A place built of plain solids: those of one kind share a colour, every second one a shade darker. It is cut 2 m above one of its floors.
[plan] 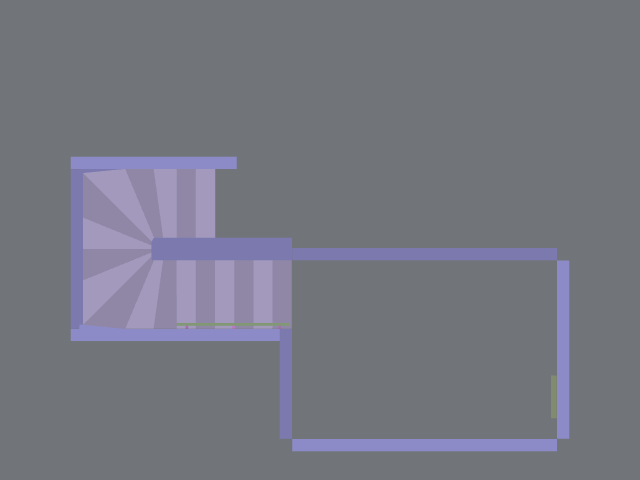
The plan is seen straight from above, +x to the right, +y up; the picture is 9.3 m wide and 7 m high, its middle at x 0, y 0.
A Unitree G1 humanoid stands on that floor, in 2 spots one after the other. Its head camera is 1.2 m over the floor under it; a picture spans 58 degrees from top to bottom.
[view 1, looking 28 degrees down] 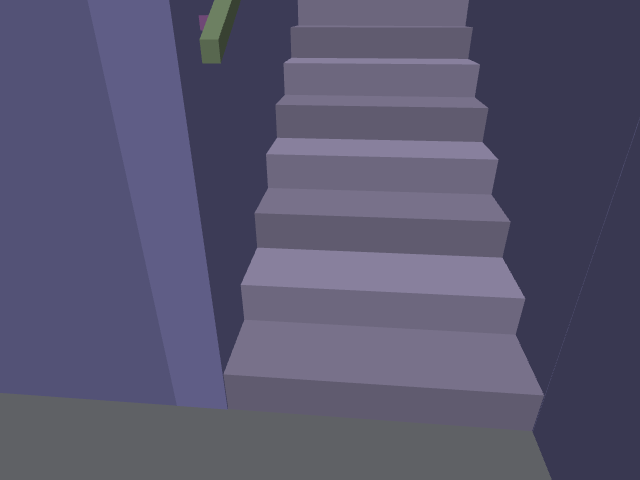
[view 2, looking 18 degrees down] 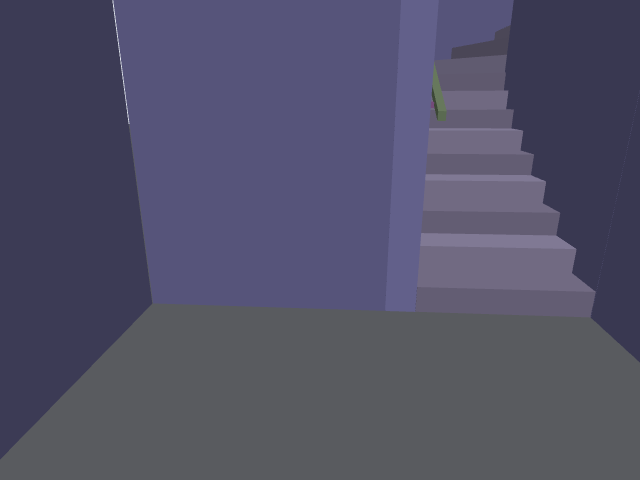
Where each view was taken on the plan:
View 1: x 0.59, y -0.89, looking -175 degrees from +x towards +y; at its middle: tread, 1.77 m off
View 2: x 1.94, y -1.70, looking -176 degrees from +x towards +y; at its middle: wall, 2.47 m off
